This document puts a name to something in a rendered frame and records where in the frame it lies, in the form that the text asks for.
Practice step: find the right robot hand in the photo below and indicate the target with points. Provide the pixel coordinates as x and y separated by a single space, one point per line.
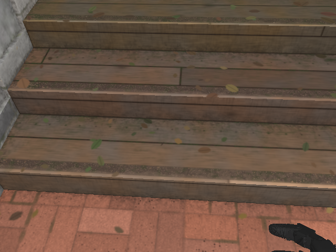
303 236

